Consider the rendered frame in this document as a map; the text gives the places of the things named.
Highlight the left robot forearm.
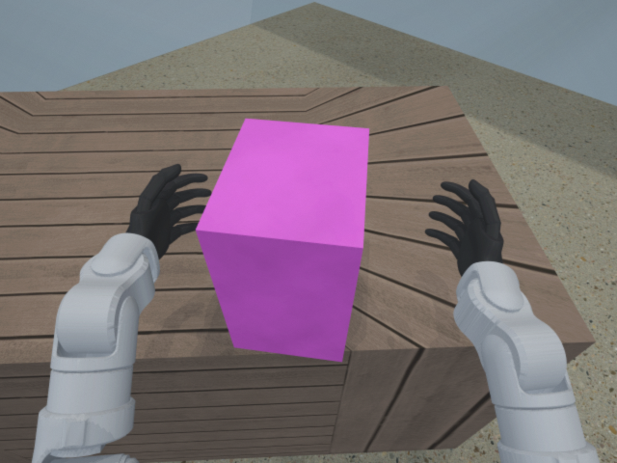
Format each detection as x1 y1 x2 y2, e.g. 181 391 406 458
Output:
32 233 160 463

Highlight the pedestal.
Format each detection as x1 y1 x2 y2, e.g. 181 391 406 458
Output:
0 86 596 463

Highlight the right robot forearm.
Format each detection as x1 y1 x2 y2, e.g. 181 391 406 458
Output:
453 261 600 463

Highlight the right robot hand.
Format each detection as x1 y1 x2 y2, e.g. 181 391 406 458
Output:
425 179 503 277

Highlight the left robot hand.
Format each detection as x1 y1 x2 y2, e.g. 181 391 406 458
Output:
126 164 211 259

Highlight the carton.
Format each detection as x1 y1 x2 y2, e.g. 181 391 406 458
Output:
196 119 369 362

